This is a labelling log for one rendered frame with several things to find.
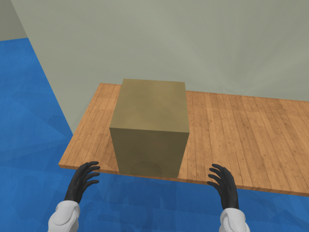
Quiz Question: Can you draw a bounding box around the table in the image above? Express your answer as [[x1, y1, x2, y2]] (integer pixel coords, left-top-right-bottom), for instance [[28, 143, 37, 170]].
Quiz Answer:
[[58, 83, 309, 197]]

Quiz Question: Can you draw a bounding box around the right robot forearm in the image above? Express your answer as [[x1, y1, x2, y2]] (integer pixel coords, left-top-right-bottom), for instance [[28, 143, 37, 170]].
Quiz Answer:
[[219, 208, 250, 232]]

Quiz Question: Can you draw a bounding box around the left robot hand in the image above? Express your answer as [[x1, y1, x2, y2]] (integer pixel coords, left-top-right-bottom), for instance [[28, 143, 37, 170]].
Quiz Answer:
[[64, 161, 100, 204]]

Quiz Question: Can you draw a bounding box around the carton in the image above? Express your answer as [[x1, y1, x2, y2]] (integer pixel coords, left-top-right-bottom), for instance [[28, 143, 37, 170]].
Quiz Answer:
[[109, 79, 190, 178]]

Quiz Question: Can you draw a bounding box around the right robot hand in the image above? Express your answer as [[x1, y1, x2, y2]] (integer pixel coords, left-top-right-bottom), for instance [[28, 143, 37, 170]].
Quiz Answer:
[[207, 164, 239, 210]]

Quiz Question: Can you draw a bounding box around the left robot forearm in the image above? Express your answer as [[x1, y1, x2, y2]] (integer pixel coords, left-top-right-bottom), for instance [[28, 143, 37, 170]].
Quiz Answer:
[[48, 201, 80, 232]]

